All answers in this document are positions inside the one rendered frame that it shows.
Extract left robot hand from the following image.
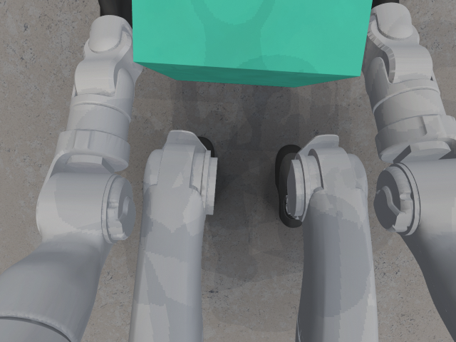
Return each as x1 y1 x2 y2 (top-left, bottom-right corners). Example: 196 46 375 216
98 0 133 29

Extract left robot thigh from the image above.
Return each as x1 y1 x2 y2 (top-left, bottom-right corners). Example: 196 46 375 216
128 143 217 342

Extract carton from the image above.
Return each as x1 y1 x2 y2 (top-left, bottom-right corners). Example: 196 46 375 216
132 0 373 88

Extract robot right upper arm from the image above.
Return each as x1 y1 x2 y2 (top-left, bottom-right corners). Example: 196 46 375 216
373 158 456 342

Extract left robot forearm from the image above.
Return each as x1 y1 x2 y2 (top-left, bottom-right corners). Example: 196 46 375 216
36 15 143 234

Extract robot left upper arm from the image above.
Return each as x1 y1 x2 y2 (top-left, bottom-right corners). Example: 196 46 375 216
0 172 136 342

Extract right robot foot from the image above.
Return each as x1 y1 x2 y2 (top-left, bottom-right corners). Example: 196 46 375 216
275 145 302 228

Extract right robot forearm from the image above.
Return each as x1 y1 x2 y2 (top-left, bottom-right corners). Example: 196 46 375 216
361 3 456 164

